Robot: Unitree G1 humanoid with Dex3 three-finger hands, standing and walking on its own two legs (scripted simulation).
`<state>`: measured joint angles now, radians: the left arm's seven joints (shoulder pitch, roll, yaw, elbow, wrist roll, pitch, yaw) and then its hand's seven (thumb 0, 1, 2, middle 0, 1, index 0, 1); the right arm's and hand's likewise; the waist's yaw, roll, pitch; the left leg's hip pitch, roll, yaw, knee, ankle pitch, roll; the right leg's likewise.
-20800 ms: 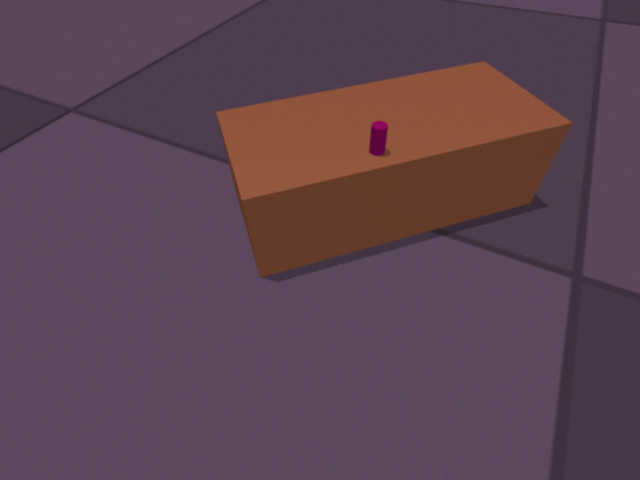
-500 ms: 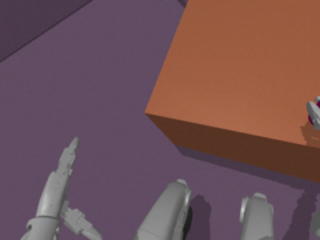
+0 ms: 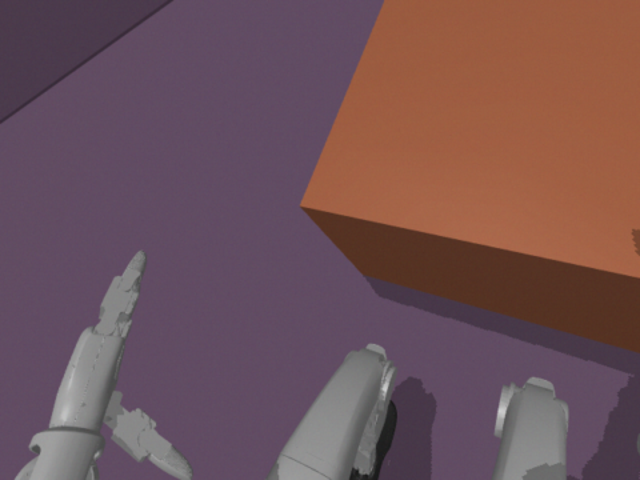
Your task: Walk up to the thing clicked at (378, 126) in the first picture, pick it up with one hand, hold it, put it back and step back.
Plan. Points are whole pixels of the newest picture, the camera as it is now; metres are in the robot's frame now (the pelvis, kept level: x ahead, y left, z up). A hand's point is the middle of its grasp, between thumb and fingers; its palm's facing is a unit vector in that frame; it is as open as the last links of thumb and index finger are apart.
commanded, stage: lower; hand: right
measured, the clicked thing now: out of the picture +0.48 -0.26 -0.07
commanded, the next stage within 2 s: loosen in 0.26 s
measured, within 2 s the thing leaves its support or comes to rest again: rests again in 0.12 s
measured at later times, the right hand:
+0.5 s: hand out of the picture +0.49 -0.26 -0.08, palm faces +0.28 +0.96 +0.01, open 7.9 cm
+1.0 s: hand out of the picture +0.49 -0.25 -0.08, palm faces +0.28 +0.96 +0.01, open 11.5 cm
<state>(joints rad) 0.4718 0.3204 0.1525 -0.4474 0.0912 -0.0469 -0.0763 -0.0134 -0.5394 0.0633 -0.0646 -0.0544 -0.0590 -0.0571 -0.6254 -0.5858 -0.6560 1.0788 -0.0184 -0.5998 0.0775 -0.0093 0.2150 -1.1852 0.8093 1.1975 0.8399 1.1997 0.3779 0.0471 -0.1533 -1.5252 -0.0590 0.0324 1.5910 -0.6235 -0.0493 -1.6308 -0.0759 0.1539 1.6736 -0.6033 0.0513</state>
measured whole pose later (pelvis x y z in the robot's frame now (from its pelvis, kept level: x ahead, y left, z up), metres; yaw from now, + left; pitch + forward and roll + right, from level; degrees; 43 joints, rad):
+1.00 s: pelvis -0.01 +0.00 -0.02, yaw +0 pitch +32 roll +8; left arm 0.51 0.36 0.22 -0.55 0.06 -0.09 -0.09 -0.01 -0.54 0.06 -0.07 -0.06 -0.07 -0.06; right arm -0.65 -0.63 -0.68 1.04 -0.02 -0.55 0.10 -0.01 0.30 -0.34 0.78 0.57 0.79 0.57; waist 0.40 0.05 -0.15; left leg -1.61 -0.06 0.03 1.67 -0.63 -0.05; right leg -1.71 -0.07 0.16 1.75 -0.61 0.05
